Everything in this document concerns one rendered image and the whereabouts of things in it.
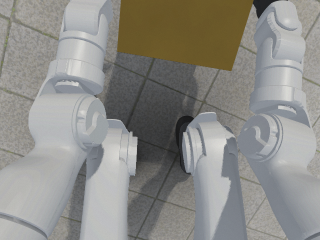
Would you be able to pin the left robot thigh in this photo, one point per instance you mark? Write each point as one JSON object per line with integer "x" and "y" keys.
{"x": 105, "y": 204}

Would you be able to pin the left robot shin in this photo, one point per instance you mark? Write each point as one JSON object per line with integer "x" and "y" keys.
{"x": 113, "y": 123}

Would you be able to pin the left robot upper arm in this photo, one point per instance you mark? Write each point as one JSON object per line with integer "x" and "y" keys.
{"x": 35, "y": 189}

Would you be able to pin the right robot upper arm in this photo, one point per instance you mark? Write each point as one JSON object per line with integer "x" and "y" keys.
{"x": 279, "y": 150}

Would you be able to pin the carton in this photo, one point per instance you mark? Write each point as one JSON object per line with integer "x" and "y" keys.
{"x": 205, "y": 33}

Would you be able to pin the right robot hand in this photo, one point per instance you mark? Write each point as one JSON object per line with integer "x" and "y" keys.
{"x": 261, "y": 5}

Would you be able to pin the right robot forearm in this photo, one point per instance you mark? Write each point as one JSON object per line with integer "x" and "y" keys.
{"x": 279, "y": 64}

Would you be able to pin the left robot forearm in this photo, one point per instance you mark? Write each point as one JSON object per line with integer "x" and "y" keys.
{"x": 82, "y": 45}

